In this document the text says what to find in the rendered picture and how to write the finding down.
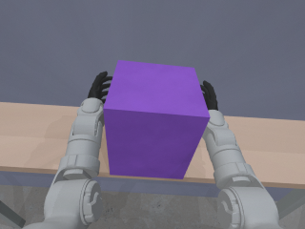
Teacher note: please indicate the right robot upper arm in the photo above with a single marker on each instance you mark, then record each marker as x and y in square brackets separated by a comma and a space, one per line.
[246, 208]

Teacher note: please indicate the robot left hand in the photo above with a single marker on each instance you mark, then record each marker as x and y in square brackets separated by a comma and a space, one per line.
[97, 86]

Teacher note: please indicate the left robot upper arm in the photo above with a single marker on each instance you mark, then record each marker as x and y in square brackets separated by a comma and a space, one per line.
[71, 204]

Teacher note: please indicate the robot right hand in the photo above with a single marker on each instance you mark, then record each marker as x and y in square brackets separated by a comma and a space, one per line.
[209, 96]

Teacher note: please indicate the table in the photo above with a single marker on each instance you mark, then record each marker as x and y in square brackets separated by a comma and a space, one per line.
[34, 138]

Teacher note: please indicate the carton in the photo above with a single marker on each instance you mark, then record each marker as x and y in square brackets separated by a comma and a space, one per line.
[155, 116]

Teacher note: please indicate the left robot forearm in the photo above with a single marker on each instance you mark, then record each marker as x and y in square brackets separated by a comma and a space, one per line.
[84, 143]

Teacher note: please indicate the right robot forearm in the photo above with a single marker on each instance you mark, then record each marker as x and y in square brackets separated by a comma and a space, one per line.
[230, 167]

